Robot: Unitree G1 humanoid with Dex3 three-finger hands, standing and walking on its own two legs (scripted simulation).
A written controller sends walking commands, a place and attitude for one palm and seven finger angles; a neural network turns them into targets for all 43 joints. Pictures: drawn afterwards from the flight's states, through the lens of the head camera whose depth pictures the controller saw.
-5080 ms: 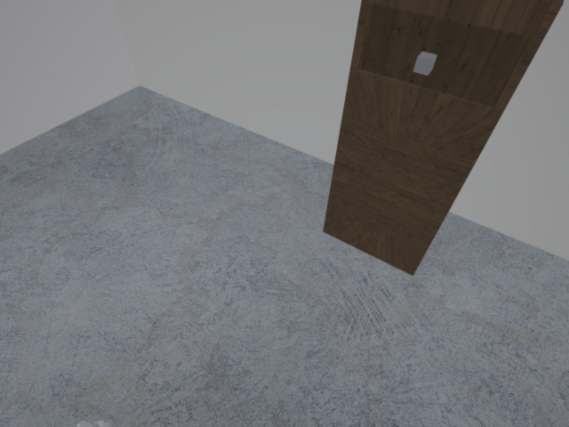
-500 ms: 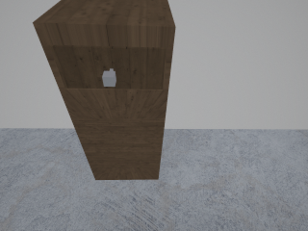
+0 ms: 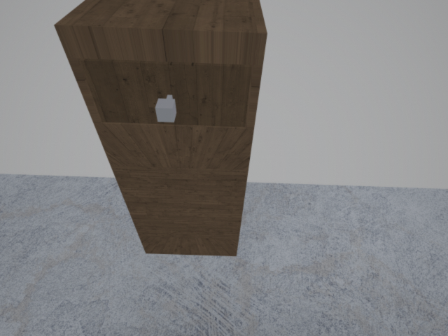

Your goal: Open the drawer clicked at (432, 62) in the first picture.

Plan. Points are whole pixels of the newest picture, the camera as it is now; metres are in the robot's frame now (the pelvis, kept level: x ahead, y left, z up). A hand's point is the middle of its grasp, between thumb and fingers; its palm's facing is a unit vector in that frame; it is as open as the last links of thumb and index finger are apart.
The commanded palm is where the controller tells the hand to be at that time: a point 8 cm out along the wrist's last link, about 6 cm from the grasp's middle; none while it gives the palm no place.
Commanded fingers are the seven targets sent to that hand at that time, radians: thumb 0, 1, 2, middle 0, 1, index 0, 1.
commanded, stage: look again from close up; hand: left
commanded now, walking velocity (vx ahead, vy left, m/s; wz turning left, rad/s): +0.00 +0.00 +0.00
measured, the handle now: (167, 105) +0.58 +0.18 +0.10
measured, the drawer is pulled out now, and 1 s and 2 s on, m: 0.00 0.00 0.00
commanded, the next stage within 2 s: shuffle to correct the standing spot in 0.26 s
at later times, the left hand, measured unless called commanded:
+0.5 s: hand out of the picture +0.02 +0.15 -0.18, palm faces +0.04 -0.99 -0.15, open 7.3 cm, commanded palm none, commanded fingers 0.00 0.90 0.90 -0.20 -0.30 -0.20 -0.30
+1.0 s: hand out of the picture +0.07 +0.14 -0.18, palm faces +0.07 -0.98 -0.18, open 7.3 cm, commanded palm none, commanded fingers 0.00 0.90 0.90 -0.20 -0.30 -0.20 -0.30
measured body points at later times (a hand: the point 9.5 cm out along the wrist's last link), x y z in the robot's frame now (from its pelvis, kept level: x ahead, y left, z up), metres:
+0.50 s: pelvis +0.03 -0.01 +0.00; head +0.03 +0.00 +0.45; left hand +0.01 +0.20 -0.17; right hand +0.01 -0.22 -0.16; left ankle +0.00 +0.07 -0.74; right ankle +0.04 -0.13 -0.74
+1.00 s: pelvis +0.08 -0.02 +0.00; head +0.11 -0.01 +0.45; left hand +0.06 +0.19 -0.16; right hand +0.10 -0.25 -0.15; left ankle +0.00 +0.07 -0.73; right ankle +0.05 -0.13 -0.73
